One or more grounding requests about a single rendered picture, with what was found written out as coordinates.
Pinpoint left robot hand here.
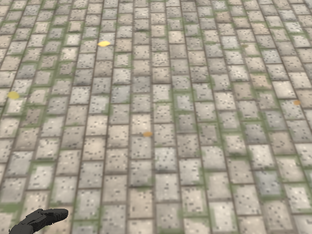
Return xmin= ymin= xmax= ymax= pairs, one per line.
xmin=9 ymin=209 xmax=68 ymax=234

